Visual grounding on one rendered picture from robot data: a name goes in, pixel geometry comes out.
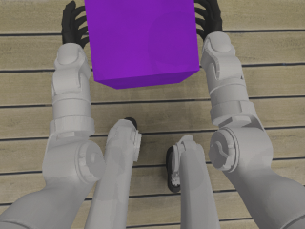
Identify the left robot shin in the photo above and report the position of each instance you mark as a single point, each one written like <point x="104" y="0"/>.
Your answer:
<point x="120" y="122"/>

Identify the robot left upper arm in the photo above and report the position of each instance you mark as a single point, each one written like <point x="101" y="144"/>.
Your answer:
<point x="70" y="171"/>

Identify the robot right forearm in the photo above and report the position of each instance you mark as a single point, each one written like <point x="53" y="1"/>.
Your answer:
<point x="226" y="84"/>

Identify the carton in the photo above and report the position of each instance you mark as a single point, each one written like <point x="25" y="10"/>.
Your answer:
<point x="141" y="43"/>

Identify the robot right foot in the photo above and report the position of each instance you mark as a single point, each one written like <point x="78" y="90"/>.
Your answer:
<point x="175" y="188"/>

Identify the robot left forearm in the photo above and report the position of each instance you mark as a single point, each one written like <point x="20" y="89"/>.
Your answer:
<point x="70" y="98"/>

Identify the right robot hand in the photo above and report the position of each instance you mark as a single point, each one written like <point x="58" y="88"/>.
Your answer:
<point x="212" y="21"/>

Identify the left robot hand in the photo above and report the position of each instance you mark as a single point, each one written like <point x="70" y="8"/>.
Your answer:
<point x="70" y="27"/>

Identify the robot right upper arm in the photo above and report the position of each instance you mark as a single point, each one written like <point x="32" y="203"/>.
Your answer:
<point x="245" y="155"/>

